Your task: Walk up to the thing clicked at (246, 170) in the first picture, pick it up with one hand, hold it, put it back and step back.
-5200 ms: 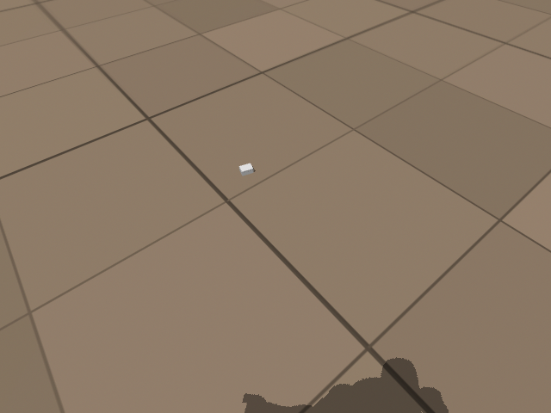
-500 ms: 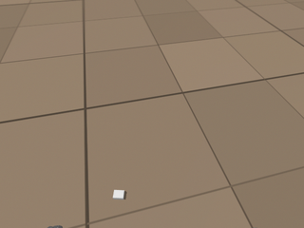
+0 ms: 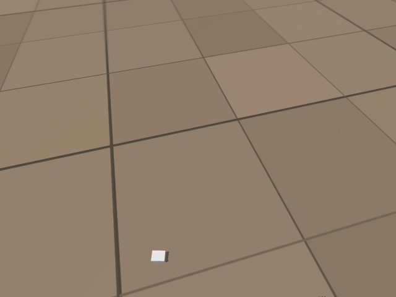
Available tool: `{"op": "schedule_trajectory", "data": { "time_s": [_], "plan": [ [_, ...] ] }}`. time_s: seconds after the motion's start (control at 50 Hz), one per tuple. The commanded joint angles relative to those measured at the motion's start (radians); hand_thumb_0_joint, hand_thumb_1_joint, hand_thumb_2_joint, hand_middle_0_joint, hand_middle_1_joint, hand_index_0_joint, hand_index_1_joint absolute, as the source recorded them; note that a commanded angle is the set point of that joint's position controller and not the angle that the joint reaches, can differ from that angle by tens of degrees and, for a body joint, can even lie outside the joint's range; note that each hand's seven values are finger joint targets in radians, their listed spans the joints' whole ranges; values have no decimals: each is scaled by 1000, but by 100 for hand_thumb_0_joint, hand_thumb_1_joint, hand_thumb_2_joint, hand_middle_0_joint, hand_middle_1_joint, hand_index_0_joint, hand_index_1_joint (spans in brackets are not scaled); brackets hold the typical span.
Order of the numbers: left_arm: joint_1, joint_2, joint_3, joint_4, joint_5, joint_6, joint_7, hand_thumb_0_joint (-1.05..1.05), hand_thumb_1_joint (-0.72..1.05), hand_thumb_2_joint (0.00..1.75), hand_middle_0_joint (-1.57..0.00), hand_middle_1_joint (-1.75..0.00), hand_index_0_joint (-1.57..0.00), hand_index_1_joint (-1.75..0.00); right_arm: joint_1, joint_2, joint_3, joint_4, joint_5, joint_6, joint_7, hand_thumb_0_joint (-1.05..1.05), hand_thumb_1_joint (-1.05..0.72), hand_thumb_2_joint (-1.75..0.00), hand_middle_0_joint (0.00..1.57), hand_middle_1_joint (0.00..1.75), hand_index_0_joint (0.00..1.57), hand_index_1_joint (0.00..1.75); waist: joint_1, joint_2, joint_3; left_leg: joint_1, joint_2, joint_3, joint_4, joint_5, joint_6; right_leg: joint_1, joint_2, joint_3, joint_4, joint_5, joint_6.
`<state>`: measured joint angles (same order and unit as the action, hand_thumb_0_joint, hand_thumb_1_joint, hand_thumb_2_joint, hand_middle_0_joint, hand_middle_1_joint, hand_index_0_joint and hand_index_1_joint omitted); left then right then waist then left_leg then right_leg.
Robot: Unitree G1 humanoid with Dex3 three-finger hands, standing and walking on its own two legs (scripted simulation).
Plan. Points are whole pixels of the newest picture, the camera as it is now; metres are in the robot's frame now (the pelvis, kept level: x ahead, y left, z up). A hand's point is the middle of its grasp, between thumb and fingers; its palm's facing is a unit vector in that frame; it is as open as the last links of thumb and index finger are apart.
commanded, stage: walk up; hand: left
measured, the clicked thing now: (158, 256) +0.41 +0.24 -0.76
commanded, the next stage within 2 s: stand in 0.30 s
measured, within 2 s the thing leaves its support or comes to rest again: neither
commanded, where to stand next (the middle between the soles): +0.02 +0.02 m, yaw -1 degrees
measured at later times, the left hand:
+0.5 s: hand out of the picture +0.10 +0.25 -0.15, palm faces -0.03 -0.94 -0.34, open 7.3 cm
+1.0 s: hand out of the picture +0.07 +0.25 -0.15, palm faces -0.02 -0.94 -0.35, open 7.3 cm
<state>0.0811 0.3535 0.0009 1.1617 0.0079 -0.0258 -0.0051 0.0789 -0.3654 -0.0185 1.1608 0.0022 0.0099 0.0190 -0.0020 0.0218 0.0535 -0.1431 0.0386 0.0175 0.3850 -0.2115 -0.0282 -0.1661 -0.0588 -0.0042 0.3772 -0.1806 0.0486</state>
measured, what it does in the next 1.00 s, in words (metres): stands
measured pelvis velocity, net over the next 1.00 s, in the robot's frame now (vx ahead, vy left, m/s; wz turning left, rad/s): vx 0.00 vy -0.01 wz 0.01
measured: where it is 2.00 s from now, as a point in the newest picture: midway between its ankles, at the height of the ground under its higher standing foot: outside the picture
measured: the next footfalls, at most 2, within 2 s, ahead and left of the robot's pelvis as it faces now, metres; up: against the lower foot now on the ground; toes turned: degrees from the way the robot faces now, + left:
none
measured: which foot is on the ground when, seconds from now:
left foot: down 0.00-1.00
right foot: down 0.00-1.00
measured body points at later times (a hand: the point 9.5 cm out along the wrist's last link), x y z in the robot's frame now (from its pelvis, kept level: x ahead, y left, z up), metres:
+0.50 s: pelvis +0.01 +0.00 +0.00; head +0.02 +0.00 +0.45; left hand +0.10 +0.30 -0.13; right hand +0.09 -0.30 -0.13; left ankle +0.00 +0.14 -0.74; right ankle +0.01 -0.15 -0.74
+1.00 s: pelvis +0.00 -0.01 +0.00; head +0.01 -0.01 +0.45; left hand +0.07 +0.30 -0.13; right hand +0.09 -0.31 -0.13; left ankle +0.00 +0.14 -0.74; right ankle +0.01 -0.15 -0.74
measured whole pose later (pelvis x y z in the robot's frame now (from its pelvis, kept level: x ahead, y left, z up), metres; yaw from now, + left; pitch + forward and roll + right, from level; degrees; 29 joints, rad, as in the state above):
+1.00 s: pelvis +0.00 -0.01 +0.00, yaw +0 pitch -2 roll +0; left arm 0.10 0.35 0.00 1.15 0.01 -0.01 -0.01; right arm 0.08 -0.35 -0.01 1.14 0.00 0.00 0.01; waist 0.00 0.01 0.06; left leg -0.12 0.05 0.01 0.34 -0.19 -0.04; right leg -0.14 -0.05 -0.02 0.33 -0.16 0.04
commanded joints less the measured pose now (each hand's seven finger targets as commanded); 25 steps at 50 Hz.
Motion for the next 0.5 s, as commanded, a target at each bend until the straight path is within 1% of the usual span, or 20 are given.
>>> {"op": "schedule_trajectory", "data": {
  "time_s": [0.0, 0.06, 0.1, 0.14, 0.22, 0.26, 0.28, 0.32, 0.36, 0.38, 0.4, 0.44, 0.46, 0.48],
  "plan": [
    [-55, 224, 41, -64, -1, -18, 17, 0, 90, 90, -20, -30, -20, -30, -56, -211, -36, -65, -4, -22, -11, 0, -90, -90, 20, 30, 20, 30, 2, -32, -103, 18, 83, -66, -76, 122, 49, 47, -71, 51, -58, 125, -51],
    [-54, 222, 42, -68, -1, -17, 18, 0, 90, 90, -20, -30, -20, -30, -51, -211, -37, -64, -4, -21, -13, 0, -90, -90, 20, 30, 20, 30, 1, -31, -111, 30, 84, -59, -73, 137, 48, 52, -74, 51, -58, 143, -52],
    [-63, 218, 42, -72, 1, -14, 18, 0, 90, 90, -20, -30, -20, -30, -49, -215, -39, -65, -7, -21, -14, 0, -90, -90, 20, 30, 20, 30, 0, -12, -96, 3, 81, -62, -89, 115, 47, 64, -73, 47, -52, 149, -49],
    [-58, 217, 42, -69, 0, -13, 18, 0, 90, 90, -20, -30, -20, -30, -49, -210, -39, -65, -6, -21, -14, 0, -90, -90, 20, 30, 20, 30, 2, -23, -92, 12, 84, -64, -87, 130, 48, 59, -69, 45, -52, 149, -48],
    [-66, 216, 41, -74, 2, -14, 18, 0, 90, 90, -20, -30, -20, -30, -42, -209, -42, -69, -7, -20, -15, 0, -90, -90, 20, 30, 20, 30, -4, -27, -91, 19, 78, -57, -81, 125, 48, 54, -72, 53, -57, 152, -49],
    [-68, 215, 42, -73, 1, -14, 19, 0, 90, 90, -20, -30, -20, -30, -40, -207, -41, -70, -5, -20, -14, 0, -90, -90, 20, 30, 20, 30, -4, -18, -83, 13, 80, -61, -87, 121, 46, 56, -67, 45, -54, 143, -47],
    [-66, 225, 46, -74, 1, -9, 18, 0, 90, 90, -20, -30, -20, -30, -52, -198, -37, -82, -11, -26, -17, 0, -90, -90, 20, 30, 20, 30, -3, -63, -78, 3, 101, -84, -98, 168, 40, 61, -71, 49, -57, 154, -45],
    [-56, 214, 46, -76, -1, -7, 17, 0, 90, 90, -20, -30, -20, -30, -60, -211, -40, -85, -12, -30, -19, 0, -90, -90, 20, 30, 20, 30, 1, -37, -87, 28, 97, -75, -87, 209, 34, 61, -72, 51, -62, 179, -43],
    [-61, 215, 46, -78, -1, -6, 16, 0, 90, 90, -20, -30, -20, -30, -49, -207, -38, -83, -12, -33, -20, 0, -90, -90, 20, 30, 20, 30, -6, -25, -97, 26, 95, -72, -92, 194, 31, 73, -74, 52, -68, 172, -43],
    [-59, 214, 46, -78, -1, -5, 15, 0, 90, 90, -20, -30, -20, -30, -56, -207, -38, -84, -9, -32, -19, 0, -90, -90, 20, 30, 20, 30, -5, -13, -91, 23, 93, -70, -92, 170, 32, 75, -73, 54, -73, 166, -42],
    [-52, 219, 47, -77, 0, -6, 14, 0, 90, 90, -20, -30, -20, -30, -59, -202, -38, -85, -10, -33, -18, 0, -90, -90, 20, 30, 20, 30, -3, -17, -101, 37, 99, -74, -92, 173, 31, 72, -74, 53, -73, 161, -44],
    [-60, 218, 48, -80, 1, -4, 13, 0, 90, 90, -20, -30, -20, -30, -47, -206, -37, -86, -9, -34, -20, 0, -90, -90, 20, 30, 20, 30, -10, -8, -110, 26, 99, -69, -93, 179, 32, 95, -79, 58, -71, 186, -48],
    [-53, 214, 47, -82, 1, -4, 12, 0, 90, 90, -20, -30, -20, -30, -53, -206, -36, -86, -11, -34, -21, 0, -90, -90, 20, 30, 20, 30, -5, -2, -115, 35, 99, -66, -92, 200, 32, 90, -81, 58, -66, 206, -50],
    [-47, 214, 45, -79, 0, -3, 12, 0, 90, 90, -20, -30, -20, -30, -59, -207, -36, -86, -9, -34, -21, 0, -90, -90, 20, 30, 20, 30, -3, 2, -108, 38, 97, -70, -94, 198, 30, 84, -77, 55, -73, 195, -46]
  ]
}}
